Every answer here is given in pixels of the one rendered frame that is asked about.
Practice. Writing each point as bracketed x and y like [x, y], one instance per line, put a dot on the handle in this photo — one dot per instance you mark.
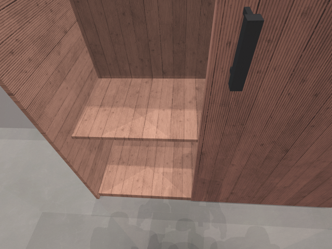
[249, 35]

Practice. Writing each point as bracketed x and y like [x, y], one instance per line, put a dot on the wardrobe door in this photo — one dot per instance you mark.
[270, 143]

